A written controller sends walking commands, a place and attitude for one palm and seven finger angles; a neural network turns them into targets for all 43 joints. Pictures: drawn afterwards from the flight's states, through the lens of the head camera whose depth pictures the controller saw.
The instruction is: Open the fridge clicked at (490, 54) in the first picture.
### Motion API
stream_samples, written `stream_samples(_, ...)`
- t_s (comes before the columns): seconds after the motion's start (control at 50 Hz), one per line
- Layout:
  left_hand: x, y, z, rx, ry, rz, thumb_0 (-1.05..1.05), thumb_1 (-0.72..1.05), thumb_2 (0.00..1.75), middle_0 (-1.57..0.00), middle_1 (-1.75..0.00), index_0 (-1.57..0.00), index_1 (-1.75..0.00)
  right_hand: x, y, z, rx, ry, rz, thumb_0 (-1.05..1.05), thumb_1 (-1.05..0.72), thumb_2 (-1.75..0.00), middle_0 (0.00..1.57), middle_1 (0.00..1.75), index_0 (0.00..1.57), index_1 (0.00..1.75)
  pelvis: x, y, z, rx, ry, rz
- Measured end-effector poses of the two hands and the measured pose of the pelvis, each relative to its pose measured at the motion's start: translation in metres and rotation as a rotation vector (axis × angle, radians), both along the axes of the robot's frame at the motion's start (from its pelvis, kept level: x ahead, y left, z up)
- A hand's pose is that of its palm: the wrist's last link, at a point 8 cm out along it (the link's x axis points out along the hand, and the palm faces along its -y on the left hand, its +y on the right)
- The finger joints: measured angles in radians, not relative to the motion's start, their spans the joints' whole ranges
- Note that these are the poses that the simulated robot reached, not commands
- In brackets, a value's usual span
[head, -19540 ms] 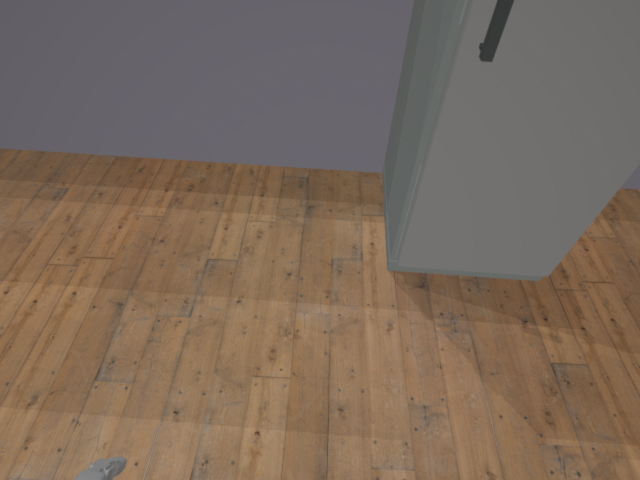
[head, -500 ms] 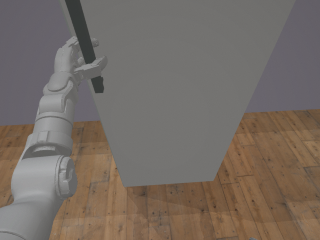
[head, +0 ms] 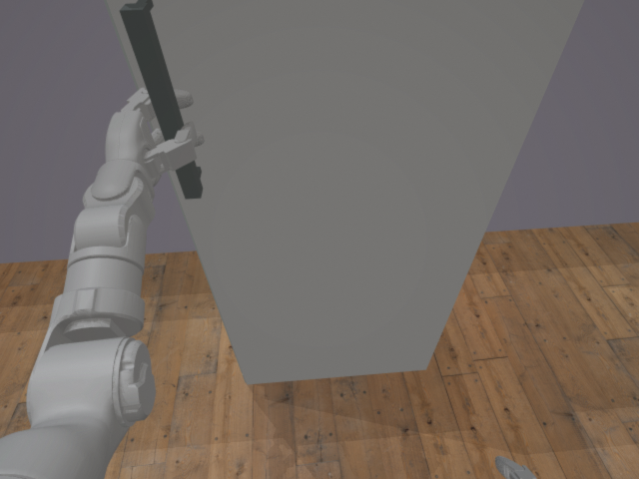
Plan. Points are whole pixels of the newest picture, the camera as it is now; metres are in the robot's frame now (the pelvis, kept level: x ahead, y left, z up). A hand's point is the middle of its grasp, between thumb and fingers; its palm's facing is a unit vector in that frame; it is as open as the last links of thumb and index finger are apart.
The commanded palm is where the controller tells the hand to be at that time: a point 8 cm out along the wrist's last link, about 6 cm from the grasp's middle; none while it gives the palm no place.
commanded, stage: grip the handle and tug to test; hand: left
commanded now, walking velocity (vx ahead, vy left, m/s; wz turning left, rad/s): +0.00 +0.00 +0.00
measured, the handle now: (172, 109) +0.50 +0.20 +0.24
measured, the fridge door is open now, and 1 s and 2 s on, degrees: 0 0 0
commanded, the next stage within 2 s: pull the door a little, standing still in 0.34 s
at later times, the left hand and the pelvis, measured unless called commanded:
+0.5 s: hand (187, 147) +0.44 +0.17 +0.22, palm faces +0.10 -0.99 +0.01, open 6.2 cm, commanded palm +0.41 +0.22 +0.22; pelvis +0.04 +0.00 +0.01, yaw -3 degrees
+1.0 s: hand (187, 148) +0.45 +0.17 +0.21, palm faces +0.14 -0.97 -0.18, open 6.5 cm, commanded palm +0.41 +0.22 +0.20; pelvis +0.13 -0.01 +0.02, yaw -5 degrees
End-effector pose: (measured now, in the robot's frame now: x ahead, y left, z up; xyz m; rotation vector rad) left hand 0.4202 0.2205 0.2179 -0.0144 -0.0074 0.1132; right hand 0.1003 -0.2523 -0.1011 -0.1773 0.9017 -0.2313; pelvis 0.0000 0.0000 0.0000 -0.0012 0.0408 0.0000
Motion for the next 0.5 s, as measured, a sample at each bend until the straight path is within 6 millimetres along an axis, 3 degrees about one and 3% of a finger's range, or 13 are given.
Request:
stream_samples(0.28, -0.003, -0.002, -0.001, 0.003, -0.016, 0.0, 0.01, 0.75, 0.77, -0.28, -1.35, -0.26, -1.3, 0.027, 0.001, 0.006, 0.026, -0.037, -0.013, 0.01, -0.9, -0.9, 0.21, 0.3, 0.2, 0.3, 0.017, 0.0, 0.002, 0.006, -0.002, -0.027)
stream_samples(0.5, -0.004, -0.002, -0.001, 0.006, -0.024, -0.009, 0.01, 0.74, 0.78, -0.28, -1.35, -0.25, -1.29, 0.077, 0.004, 0.016, 0.039, -0.09, 0.011, 0.01, -0.9, -0.9, 0.21, 0.3, 0.2, 0.3, 0.045, -0.002, 0.006, 0.008, 0.007, -0.061)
